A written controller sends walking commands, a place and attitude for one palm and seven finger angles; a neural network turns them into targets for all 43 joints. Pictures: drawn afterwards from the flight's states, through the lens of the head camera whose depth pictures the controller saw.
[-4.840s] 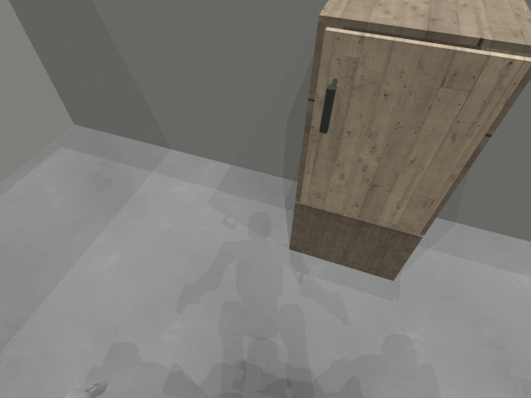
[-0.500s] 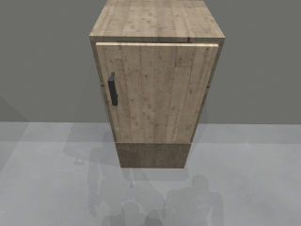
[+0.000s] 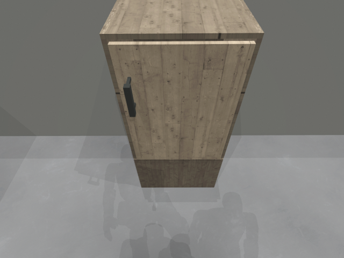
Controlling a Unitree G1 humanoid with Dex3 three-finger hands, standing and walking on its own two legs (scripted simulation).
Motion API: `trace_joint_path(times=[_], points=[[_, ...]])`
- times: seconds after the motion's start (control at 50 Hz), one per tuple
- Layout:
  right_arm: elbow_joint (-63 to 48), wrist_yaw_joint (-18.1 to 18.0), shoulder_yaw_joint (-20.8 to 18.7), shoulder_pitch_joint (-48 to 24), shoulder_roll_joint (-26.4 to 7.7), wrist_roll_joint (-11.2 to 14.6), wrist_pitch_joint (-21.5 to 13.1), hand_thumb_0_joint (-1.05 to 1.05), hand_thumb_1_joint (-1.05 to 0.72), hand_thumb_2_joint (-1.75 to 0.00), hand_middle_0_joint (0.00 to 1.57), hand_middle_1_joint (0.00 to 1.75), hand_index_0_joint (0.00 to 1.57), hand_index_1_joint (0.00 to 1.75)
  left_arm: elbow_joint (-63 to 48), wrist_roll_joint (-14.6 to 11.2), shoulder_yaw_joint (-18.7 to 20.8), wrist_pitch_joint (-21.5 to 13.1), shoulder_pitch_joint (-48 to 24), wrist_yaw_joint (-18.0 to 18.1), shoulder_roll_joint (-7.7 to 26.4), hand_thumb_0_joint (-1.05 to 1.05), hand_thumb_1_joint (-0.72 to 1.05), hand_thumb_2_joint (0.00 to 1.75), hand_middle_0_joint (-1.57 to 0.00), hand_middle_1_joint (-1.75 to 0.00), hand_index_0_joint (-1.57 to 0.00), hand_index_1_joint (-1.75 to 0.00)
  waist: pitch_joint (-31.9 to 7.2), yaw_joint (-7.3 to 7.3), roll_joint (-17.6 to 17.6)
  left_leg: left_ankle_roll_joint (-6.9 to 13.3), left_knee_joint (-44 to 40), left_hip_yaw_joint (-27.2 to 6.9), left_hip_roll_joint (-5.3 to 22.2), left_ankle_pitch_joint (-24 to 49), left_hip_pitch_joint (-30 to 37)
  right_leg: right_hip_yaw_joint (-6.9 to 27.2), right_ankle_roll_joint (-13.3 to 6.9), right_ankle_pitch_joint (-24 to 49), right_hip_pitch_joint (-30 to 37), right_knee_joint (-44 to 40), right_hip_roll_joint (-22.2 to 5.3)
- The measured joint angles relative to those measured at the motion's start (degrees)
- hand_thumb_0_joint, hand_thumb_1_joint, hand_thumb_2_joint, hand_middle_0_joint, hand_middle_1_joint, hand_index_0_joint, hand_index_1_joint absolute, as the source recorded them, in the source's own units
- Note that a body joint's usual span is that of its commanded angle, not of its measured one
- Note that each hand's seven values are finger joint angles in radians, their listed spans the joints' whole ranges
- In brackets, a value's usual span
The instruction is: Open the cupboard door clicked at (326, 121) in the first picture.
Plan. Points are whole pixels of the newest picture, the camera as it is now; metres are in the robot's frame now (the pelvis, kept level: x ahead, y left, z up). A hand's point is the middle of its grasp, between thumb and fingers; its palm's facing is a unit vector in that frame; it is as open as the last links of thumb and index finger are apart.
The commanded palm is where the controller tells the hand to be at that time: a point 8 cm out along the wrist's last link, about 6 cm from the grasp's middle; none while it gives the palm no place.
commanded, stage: look again from close up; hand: left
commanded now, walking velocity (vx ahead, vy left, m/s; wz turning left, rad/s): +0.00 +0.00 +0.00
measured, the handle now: (130, 97) +0.59 +0.16 +0.02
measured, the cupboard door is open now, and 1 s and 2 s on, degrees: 0 0 0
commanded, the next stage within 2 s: raise the hand with hooked fingers in 0.30 s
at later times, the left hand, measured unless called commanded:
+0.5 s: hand out of the picture +0.12 +0.20 -0.10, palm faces +0.19 -0.96 -0.21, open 7.4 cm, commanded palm +0.12 +0.24 -0.06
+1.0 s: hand (84, 240) +0.17 +0.21 -0.03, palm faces +0.06 -1.00 -0.06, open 9.7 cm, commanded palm +0.15 +0.27 -0.03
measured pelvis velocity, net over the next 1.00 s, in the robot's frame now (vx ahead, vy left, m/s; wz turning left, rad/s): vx -0.03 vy -0.03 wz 0.05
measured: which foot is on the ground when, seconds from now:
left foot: down 0.00-1.00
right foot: down 0.00-1.00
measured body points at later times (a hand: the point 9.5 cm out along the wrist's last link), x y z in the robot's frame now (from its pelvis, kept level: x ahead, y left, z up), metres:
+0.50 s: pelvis +0.01 +0.01 +0.00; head +0.03 +0.01 +0.45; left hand +0.11 +0.25 -0.09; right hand +0.09 -0.23 -0.13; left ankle +0.03 +0.10 -0.73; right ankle -0.04 -0.11 -0.73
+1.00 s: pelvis -0.03 -0.03 -0.09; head +0.02 -0.02 +0.36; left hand +0.16 +0.26 -0.03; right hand +0.18 -0.26 -0.16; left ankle +0.03 +0.10 -0.73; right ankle -0.03 -0.11 -0.73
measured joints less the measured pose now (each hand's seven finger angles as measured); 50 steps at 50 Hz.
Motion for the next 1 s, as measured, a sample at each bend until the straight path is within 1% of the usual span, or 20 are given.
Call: trace_joint_path(times=[0.12, 0.3, 0.42, 0.44, 0.46, 0.48, 0.52, 0.56, 0.58, 0.62, 0.66, 0.68, 0.7, 0.72, 0.74, 0.78, 0.84, 0.9, 0.96, 1.0], points=[[0.16, -0.2, 0.03, -1.31, -1.39, 0.29, -0.27, 0.03, -0.94, -0.9, 0.2, 0.3, 0.2, 0.3, -1.36, -0.02, 0.37, 0.09, -0.89, -0.03, 1.46, 0.01, 0.91, 0.9, -0.2, -0.3, -0.2, -0.3, -0.54, 1.11, -0.94, 0.58, -0.9, 0.93, -1.11, -0.4, 1.57, 0.82, 0.68, -0.95, 0.71, 0.58, -1.2], [-0.37, -0.1, 0.08, -4.59, -2.39, 0.52, -0.72, 0.02, -0.92, -0.9, 0.2, 0.3, 0.2, 0.3, -1.99, 0.08, 0.44, 0.65, -2.2, -0.5, 3.21, 0.01, 0.91, 0.9, -0.2, -0.3, -0.2, -0.3, -0.31, 1.4, -2.68, 0.8, -2.89, 1.59, -1.5, 0.08, 2.79, 1.43, 0.99, -0.47, 1.49, -0.95, -1.54], [-0.78, -0.02, 0.12, -6.2, -3.1, 0.71, -0.59, 0.01, -0.92, -0.9, 0.2, 0.3, 0.2, 0.3, -1.93, 0.26, 0.37, 0.65, -2.74, -0.33, 3.74, 0.01, 0.91, 0.9, -0.2, -0.3, -0.2, -0.3, 0.07, 1.68, -2.66, 0.74, -2.94, 1.4, -1.17, 0.12, 2.56, 1.26, 1.06, 0.03, 1.83, -2.12, -1.19], [-3.31, -0.04, -0.03, -5.35, -3.25, 1.4, -1.04, 0.01, -0.91, -0.9, 0.2, 0.3, 0.2, 0.3, -11.23, -1.93, 1.51, 4.48, 0.1, -0.27, 3.57, 0.01, 0.91, 0.9, -0.2, -0.3, -0.2, -0.3, 0.16, 1.41, -2.62, 0.69, -2.42, 1.15, -1.13, -0.04, 1.93, 0.99, 1.03, 0.07, 1.44, -1.93, -1.13], [-5.93, -0.73, 0.04, -4.0, -3.25, 1.88, -3.57, 0.01, -0.91, -0.9, 0.2, 0.3, 0.2, 0.3, -22.86, -3.41, 2.46, 5.83, 3.56, 0.31, 3.6, 0.01, 0.9, 0.9, -0.21, -0.3, -0.2, -0.3, 0.25, 1.81, -3.14, 0.64, -2.79, 1.3, -1.49, 0.16, 1.94, 1.04, 0.61, -0.06, 0.39, -0.32, -1.51], [-8.04, -1.35, -0.01, -2.89, -3.19, 2.31, -6.56, 0.01, -0.91, -0.9, 0.2, 0.3, 0.2, 0.3, -32.98, -4.7, 2.58, 4.67, 6.64, 1.59, 3.8, 0.02, 0.9, 0.9, -0.21, -0.3, -0.2, -0.31, -0.24, 2.02, -3.74, 0.54, -3.54, 1.57, -2.04, 0.6, 1.98, 1.05, 0.07, -0.37, -1.3, 2.42, -2.14], [-12.13, -1.84, -0.76, -1.83, -3.26, 2.91, -10.8, 0.01, -0.91, -0.9, 0.2, 0.3, 0.2, 0.3, -46.92, -7.08, 2.93, 1.49, 8.91, 2.98, 3.72, 0.02, 0.89, 0.89, -0.21, -0.31, -0.2, -0.31, -1.31, 1.18, -3.98, 0.5, -3.59, 1.04, -3.23, 1.27, 1.03, 0.9, -0.31, -0.98, -4.03, 6.22, -2.94], [-15.99, -1.71, -1.4, -2.18, -3.8, 2.45, -12.56, 0.01, -0.91, -0.9, 0.2, 0.3, 0.2, 0.3, -53.14, -8.75, 4.58, -3.98, 6.8, 1.49, 3.24, 0.02, 0.87, 0.88, -0.21, -0.33, -0.2, -0.33, -3.13, 0.07, -3.55, 0.58, 0.22, -0.1, -3.83, 0.45, -3.32, 0.55, -0.33, -2.88, -6.79, 6.94, -3.0], [-17.47, -1.46, -1.71, -3.05, -4.24, 2.27, -12.68, 0.01, -0.91, -0.9, 0.2, 0.3, 0.2, 0.3, -53.7, -9.57, 5.83, -7.61, 5.03, -0.29, 2.77, 0.02, 0.85, 0.88, -0.21, -0.33, -0.2, -0.34, -4.09, -0.1, -2.89, 0.51, 2.93, -0.5, -3.41, -0.43, -6.12, 0.26, -0.2, -3.7, -9.03, 8.62, -2.64], [-20.04, -0.7, -2.22, -5.28, -4.78, 1.78, -12.34, 0.01, -0.91, -0.9, 0.2, 0.3, 0.21, 0.3, -53.17, -11.42, 8.35, -15.36, 2.43, -5.32, 2.54, 0.01, 0.82, 0.86, -0.21, -0.35, -0.2, -0.36, -6.45, -0.04, -2.32, 0.06, 8.51, -0.74, -2.18, -2.33, -12.34, 0.13, -0.44, -4.92, -15.02, 13.53, -1.71], [-22.69, 0.22, -2.84, -7.43, -5.07, 1.53, -12.18, 0.01, -0.91, -0.9, 0.2, 0.3, 0.21, 0.3, -52.13, -13.15, 10.11, -23.32, 1.26, -11.64, 3.19, 0.01, 0.79, 0.85, -0.21, -0.38, -0.2, -0.38, -8.56, 0.36, -2.84, -0.4, 14.72, -0.74, -1.06, -4.44, -19.12, 0.21, -1.07, -6.77, -21.87, 19.74, -0.94], [-24.21, 0.65, -3.24, -8.36, -5.36, 1.59, -12.2, 0.01, -0.91, -0.9, 0.2, 0.3, 0.21, 0.3, -51.49, -13.86, 10.74, -26.67, 0.97, -15.06, 3.66, 0.01, 0.77, 0.84, -0.21, -0.39, -0.2, -0.39, -9.14, 0.67, -3.03, -0.59, 17.8, -0.99, -0.58, -5.09, -22.23, 0.08, -1.43, -7.9, -24.94, 22.87, -0.55], [-25.79, 0.92, -3.59, -9.15, -5.79, 1.71, -12.17, 0.01, -0.91, -0.9, 0.2, 0.3, 0.21, 0.3, -51.04, -14.65, 11.26, -28.89, 0.95, -18.22, 4.18, 0.01, 0.75, 0.83, -0.21, -0.4, -0.21, -0.41, -9.47, 1.03, -3.09, -0.9, 20.88, -1.37, -0.14, -5.55, -25.12, -0.13, -1.78, -9.05, -27.68, 25.88, -0.19], [-27.28, 0.98, -3.85, -9.82, -6.17, 1.95, -12.04, 0.01, -0.91, -0.9, 0.2, 0.3, 0.21, 0.3, -50.74, -15.55, 11.79, -30.02, 1.22, -20.89, 4.76, 0.01, 0.72, 0.82, -0.22, -0.42, -0.21, -0.42, -9.62, 1.37, -3.38, -1.12, 23.82, -1.56, 0.08, -6.96, -27.52, -0.22, -2.14, -8.76, -29.96, 28.36, -0.02], [-28.66, 0.8, -4.02, -10.3, -6.57, 2.25, -11.79, 0.01, -0.91, -0.9, 0.2, 0.3, 0.21, 0.3, -50.5, -16.57, 12.28, -30.12, 1.7, -22.93, 5.19, 0.01, 0.7, 0.81, -0.22, -0.43, -0.21, -0.43, -9.71, 1.72, -3.53, -1.3, 26.37, -1.85, 0.28, -8.34, -29.55, -0.45, -2.39, -9.92, -31.86, 30.88, 0.11], [-30.98, 0.04, -4.17, -10.6, -7.36, 2.78, -11.44, 0.01, -0.91, -0.9, 0.2, 0.3, 0.21, 0.3, -50.53, -18.45, 13.28, -28.4, 3.03, -25.01, 5.67, 0.01, 0.65, 0.8, -0.22, -0.46, -0.22, -0.46, -9.84, 2.53, -3.26, -1.57, 30.09, -2.84, 0.67, -9.29, -32.64, -1.3, -2.75, -12.49, -34.38, 34.37, 0.5], [-32.31, -1.42, -3.78, -10.25, -7.66, 3.01, -11.5, 0.01, -0.91, -0.9, 0.2, 0.3, 0.2, 0.3, -52.5, -19.79, 15.06, -26.3, 5.16, -24.49, 6.18, 0.01, 0.58, 0.77, -0.23, -0.5, -0.22, -0.51, -9.59, 3.56, -2.8, -2.18, 33.69, -4.48, 1.18, -11.17, -35.11, -2.82, -3.41, -13.83, -35.86, 36.76, 1.09], [-31.42, -2.69, -2.6, -9.24, -7.22, 2.82, -12.05, 0.01, -0.91, -0.9, 0.2, 0.3, 0.2, 0.3, -55.43, -20.08, 16.06, -26.59, 5.42, -23.77, 6.95, 0.02, 0.51, 0.74, -0.23, -0.55, -0.23, -0.55, -9.35, 4.18, -2.21, -2.54, 35.15, -6.11, 1.48, -11.67, -36.34, -4.33, -3.66, -14.13, -36.11, 37.08, 1.6], [-29.23, -3.35, -0.94, -8.44, -6.46, 2.85, -12.41, 0.01, -0.91, -0.9, 0.2, 0.3, 0.2, 0.3, -56.34, -20.44, 16.4, -26.58, 2.59, -25.05, 8.32, 0.02, 0.44, 0.71, -0.24, -0.59, -0.23, -0.59, -8.98, 4.08, -1.39, -2.66, 35.4, -7.18, 1.64, -11.56, -36.9, -5.31, -3.82, -13.8, -36.03, 36.49, 1.96], [-27.94, -3.52, 0.06, -7.81, -5.8, 3.02, -12.27, 0.02, -0.91, -0.9, 0.2, 0.3, 0.21, 0.3, -55.41, -20.92, 16.66, -25.03, -0.13, -26.66, 9.44, 0.02, 0.4, 0.69, -0.24, -0.62, -0.23, -0.62, -8.81, 3.68, -0.96, -2.65, 34.88, -7.25, 1.77, -11.23, -36.84, -5.34, -3.69, -13.32, -35.93, 35.76, 2.12]])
